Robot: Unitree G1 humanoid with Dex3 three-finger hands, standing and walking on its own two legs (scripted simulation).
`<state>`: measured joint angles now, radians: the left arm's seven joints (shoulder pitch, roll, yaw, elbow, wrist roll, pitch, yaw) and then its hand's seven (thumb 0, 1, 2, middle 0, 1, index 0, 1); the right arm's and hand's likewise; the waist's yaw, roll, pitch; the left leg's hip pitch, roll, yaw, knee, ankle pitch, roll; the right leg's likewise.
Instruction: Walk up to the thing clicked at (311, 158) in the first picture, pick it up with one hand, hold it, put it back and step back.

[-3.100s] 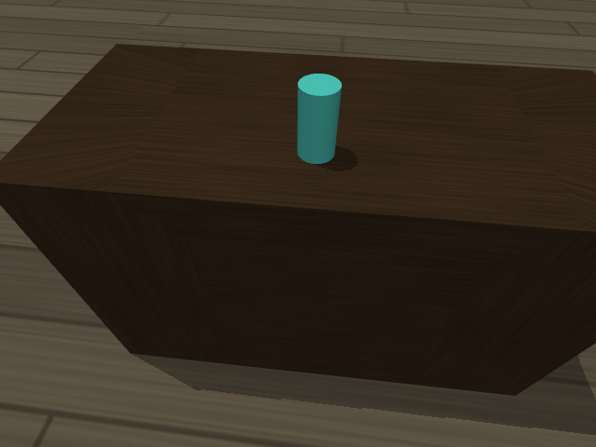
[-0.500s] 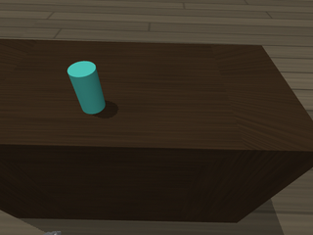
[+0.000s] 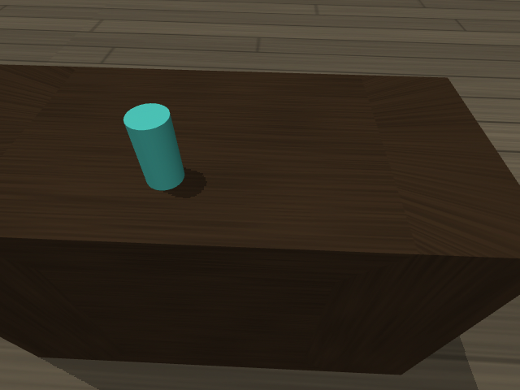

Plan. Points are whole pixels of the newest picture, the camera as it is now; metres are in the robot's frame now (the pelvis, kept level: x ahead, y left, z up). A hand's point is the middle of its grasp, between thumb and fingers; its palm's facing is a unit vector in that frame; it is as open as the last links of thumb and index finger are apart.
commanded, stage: walk up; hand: left
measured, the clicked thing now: (157, 149) +0.49 +0.20 +0.09
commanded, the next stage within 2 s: stand in 0.06 s
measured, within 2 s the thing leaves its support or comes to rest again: neither
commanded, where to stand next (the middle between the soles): +0.03 +0.00 m, yaw -1 degrees
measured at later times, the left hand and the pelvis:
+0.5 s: hand out of the picture +0.09 +0.25 -0.16, palm faces -0.03 -0.94 -0.35, open 7.4 cm; pelvis +0.01 -0.01 +0.00, yaw +0 degrees
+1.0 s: hand out of the picture +0.08 +0.24 -0.16, palm faces -0.04 -0.94 -0.35, open 7.4 cm; pelvis +0.00 -0.01 +0.00, yaw +0 degrees
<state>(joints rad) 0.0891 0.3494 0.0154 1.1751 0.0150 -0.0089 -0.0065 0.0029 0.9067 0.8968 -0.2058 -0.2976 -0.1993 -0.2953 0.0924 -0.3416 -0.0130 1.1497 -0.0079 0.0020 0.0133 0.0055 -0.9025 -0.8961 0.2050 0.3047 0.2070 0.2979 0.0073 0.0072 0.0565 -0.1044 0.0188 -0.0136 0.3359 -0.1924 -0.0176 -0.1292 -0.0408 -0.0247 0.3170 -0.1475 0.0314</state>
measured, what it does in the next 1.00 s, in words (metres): stands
